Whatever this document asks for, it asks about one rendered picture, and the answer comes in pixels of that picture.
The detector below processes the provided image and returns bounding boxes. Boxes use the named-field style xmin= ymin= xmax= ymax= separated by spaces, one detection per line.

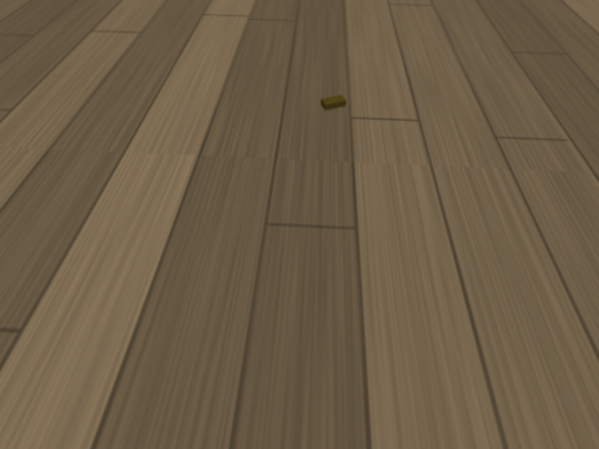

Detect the small box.
xmin=321 ymin=95 xmax=346 ymax=109

